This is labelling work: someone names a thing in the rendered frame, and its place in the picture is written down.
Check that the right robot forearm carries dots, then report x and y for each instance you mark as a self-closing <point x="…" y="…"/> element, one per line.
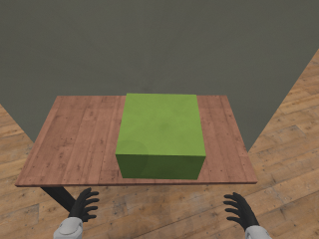
<point x="256" y="232"/>

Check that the carton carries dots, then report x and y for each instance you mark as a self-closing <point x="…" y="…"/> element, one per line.
<point x="160" y="137"/>

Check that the table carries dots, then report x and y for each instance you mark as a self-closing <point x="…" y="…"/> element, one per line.
<point x="77" y="144"/>

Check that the right robot hand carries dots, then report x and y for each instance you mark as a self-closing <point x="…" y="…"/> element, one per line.
<point x="246" y="216"/>

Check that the left robot hand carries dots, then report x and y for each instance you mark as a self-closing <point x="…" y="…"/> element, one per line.
<point x="79" y="208"/>

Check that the left robot forearm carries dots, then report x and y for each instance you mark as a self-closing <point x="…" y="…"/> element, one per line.
<point x="70" y="228"/>

